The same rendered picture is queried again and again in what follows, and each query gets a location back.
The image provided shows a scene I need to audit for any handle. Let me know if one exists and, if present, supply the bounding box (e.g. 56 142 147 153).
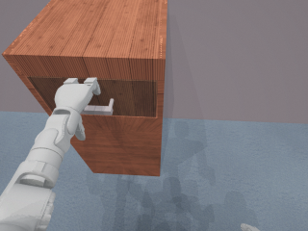
80 98 114 116

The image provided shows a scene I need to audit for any left robot forearm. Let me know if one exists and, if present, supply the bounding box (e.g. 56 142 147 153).
0 106 80 208

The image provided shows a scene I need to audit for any cabinet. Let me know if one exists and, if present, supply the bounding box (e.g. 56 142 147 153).
1 0 167 177

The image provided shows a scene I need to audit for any drawer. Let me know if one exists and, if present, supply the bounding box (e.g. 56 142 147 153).
27 75 158 117

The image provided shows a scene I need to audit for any robot left hand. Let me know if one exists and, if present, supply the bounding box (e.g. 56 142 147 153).
54 77 101 141

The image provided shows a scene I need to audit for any robot left upper arm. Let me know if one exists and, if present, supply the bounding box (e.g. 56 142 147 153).
0 183 56 231

